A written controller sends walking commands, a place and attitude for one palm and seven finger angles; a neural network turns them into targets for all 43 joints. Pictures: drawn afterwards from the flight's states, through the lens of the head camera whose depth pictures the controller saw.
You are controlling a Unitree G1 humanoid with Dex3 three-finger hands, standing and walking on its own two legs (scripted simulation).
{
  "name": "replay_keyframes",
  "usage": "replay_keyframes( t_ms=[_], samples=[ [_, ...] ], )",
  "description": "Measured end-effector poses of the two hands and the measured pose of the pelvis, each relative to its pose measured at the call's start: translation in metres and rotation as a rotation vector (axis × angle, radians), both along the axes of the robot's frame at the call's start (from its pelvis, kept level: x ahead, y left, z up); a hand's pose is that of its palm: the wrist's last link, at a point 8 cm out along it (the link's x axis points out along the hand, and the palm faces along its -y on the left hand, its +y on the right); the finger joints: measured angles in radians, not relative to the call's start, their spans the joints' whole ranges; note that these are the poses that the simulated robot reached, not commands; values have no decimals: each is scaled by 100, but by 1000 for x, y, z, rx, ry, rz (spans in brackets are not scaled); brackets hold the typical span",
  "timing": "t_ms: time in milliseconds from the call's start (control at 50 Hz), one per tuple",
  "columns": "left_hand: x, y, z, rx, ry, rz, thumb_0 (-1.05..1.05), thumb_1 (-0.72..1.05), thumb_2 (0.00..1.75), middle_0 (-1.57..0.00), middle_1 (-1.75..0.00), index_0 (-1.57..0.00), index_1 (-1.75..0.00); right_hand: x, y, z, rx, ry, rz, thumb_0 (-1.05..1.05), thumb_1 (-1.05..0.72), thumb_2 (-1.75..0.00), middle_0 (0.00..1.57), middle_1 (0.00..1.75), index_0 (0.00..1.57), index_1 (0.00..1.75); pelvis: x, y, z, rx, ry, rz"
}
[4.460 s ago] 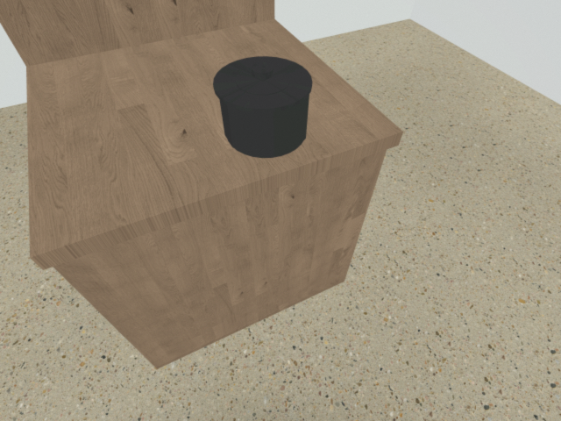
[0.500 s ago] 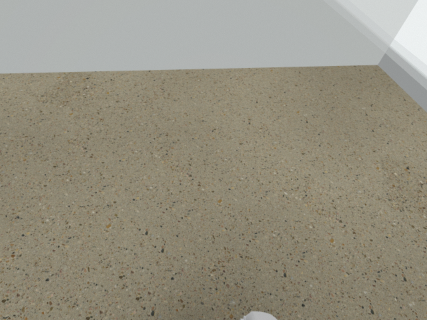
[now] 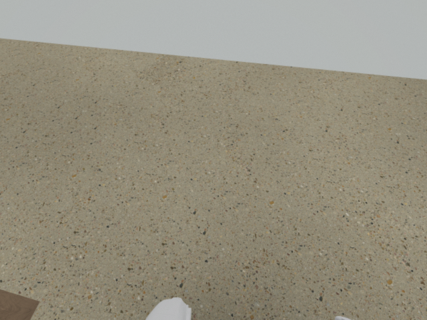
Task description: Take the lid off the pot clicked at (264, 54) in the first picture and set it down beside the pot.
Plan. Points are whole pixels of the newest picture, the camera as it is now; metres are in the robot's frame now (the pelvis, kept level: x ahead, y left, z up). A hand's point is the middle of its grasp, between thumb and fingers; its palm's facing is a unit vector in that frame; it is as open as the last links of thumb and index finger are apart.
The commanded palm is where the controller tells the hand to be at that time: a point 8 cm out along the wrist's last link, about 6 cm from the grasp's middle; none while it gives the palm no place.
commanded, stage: turn to face it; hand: left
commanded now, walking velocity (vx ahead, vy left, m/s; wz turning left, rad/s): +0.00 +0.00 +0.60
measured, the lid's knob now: out of the picture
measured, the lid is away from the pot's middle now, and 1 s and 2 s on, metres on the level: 0.00 0.00 0.00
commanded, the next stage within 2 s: none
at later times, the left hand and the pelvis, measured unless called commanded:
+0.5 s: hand out of the picture +0.05 +0.26 -0.15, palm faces +0.30 -0.90 -0.31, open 7.4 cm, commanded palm none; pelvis +0.00 +0.01 -0.01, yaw +18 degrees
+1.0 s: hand out of the picture -0.09 +0.22 -0.19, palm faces +0.60 -0.76 -0.25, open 7.4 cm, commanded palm none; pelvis +0.01 +0.02 -0.02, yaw +36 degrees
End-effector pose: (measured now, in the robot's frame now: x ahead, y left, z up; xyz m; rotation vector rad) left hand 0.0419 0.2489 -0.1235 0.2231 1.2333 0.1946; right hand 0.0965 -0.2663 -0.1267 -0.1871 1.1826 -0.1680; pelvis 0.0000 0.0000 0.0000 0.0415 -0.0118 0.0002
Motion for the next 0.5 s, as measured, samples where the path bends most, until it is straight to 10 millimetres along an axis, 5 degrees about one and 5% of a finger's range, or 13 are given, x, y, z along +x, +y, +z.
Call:
replay_keyframes(
  t_ms=[200, 360, 500],
  samples=[
    [-54, 38, -36, -44, 87, 167, 0, 90, 90, -20, -30, -21, -30, 60, 55, 7, -39, -94, 192, 1, -91, -90, 20, 30, 20, 30, -3, 25, -16, -24, 5, 127],
    [-37, 58, -13, 0, -16, 229, 0, 90, 90, -20, -30, -20, -30, 48, 65, 8, -36, -11, 246, 0, -91, -90, 21, 30, 20, 30, -3, 26, -4, -47, 14, 225],
    [-18, 49, 5, 60, -99, 259, 0, 90, 90, -20, -30, -20, -30, 42, 46, -11, -8, 59, 269, 0, -91, -90, 21, 30, 20, 30, 3, 7, -6, -44, 22, 314]
  ],
)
